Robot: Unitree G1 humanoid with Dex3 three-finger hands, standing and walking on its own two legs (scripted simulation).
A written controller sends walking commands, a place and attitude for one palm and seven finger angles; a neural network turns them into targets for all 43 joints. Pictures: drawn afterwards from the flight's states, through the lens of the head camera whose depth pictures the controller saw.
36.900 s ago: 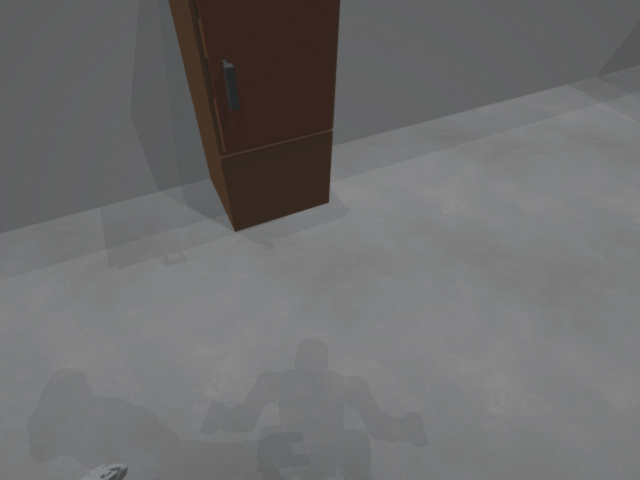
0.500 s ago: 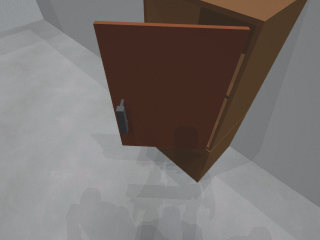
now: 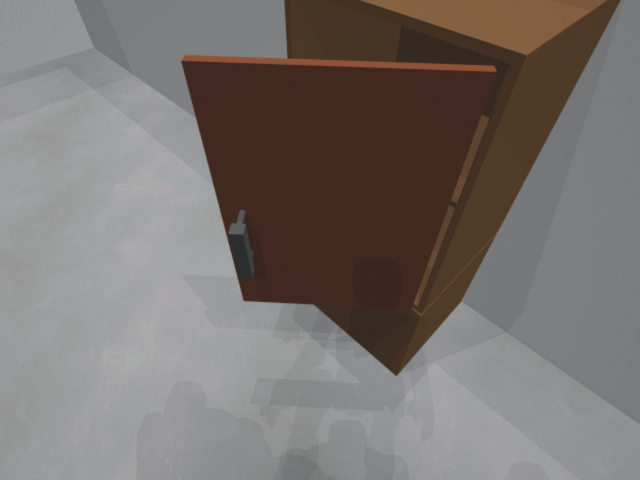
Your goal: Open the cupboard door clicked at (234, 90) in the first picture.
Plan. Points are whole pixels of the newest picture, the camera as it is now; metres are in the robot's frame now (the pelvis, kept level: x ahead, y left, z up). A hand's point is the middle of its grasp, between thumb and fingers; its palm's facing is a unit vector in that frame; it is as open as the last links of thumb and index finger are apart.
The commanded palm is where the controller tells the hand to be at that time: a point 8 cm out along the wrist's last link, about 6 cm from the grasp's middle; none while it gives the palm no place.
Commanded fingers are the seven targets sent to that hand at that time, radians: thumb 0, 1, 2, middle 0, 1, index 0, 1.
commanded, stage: look again from close up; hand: left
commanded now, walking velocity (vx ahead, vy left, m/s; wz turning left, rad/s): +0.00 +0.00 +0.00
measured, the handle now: (244, 244) +0.54 +0.18 -0.10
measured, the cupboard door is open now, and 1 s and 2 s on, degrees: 42 42 42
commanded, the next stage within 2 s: raise the hand with hooked fingers in 0.04 s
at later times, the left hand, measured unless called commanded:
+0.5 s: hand (192, 456) +0.16 +0.17 -0.07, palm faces +0.00 -1.00 -0.04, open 8.3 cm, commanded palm +0.13 +0.25 -0.08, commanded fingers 0.00 0.46 0.71 -0.23 -0.58 -0.23 -0.58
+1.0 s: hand (157, 436) +0.19 +0.23 -0.08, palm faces +0.01 -1.00 -0.05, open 11.3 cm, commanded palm +0.16 +0.28 -0.08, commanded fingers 0.00 -0.13 0.46 -0.27 -0.96 -0.27 -0.96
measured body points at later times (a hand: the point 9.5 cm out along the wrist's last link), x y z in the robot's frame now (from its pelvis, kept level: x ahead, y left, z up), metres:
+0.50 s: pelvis -0.03 -0.02 -0.09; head +0.03 -0.01 +0.35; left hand +0.16 +0.23 -0.06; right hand +0.21 -0.28 -0.12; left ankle -0.01 +0.11 -0.74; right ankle +0.00 -0.11 -0.74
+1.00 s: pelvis -0.05 +0.00 -0.11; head +0.04 +0.01 +0.33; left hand +0.18 +0.28 -0.07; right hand +0.11 -0.25 -0.20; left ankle -0.01 +0.11 -0.74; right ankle +0.00 -0.11 -0.74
